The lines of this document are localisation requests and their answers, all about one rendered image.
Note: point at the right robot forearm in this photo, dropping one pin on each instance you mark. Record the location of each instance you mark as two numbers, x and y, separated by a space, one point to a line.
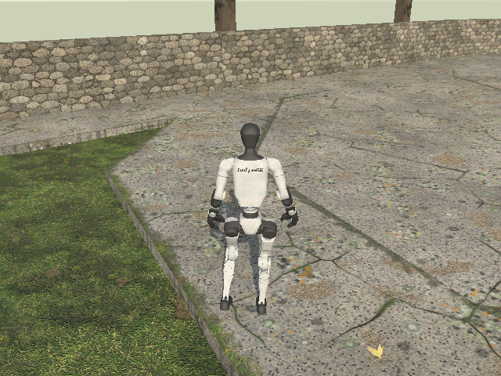
289 205

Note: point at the robot left upper arm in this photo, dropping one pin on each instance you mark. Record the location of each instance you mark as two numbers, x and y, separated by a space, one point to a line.
222 176

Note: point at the robot right upper arm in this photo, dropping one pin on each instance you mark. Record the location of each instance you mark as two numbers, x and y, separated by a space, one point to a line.
279 177

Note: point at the robot right hand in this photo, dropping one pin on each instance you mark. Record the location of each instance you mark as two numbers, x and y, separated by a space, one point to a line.
294 217

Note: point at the robot left hand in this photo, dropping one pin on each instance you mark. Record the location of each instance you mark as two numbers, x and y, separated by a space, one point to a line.
210 220

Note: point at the left robot forearm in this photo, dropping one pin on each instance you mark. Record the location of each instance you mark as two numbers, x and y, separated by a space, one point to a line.
214 207

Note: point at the left robot foot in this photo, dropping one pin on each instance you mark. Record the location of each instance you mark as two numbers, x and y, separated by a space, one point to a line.
225 304

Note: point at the robot right shin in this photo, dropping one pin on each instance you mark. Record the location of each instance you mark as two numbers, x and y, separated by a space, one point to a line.
263 282

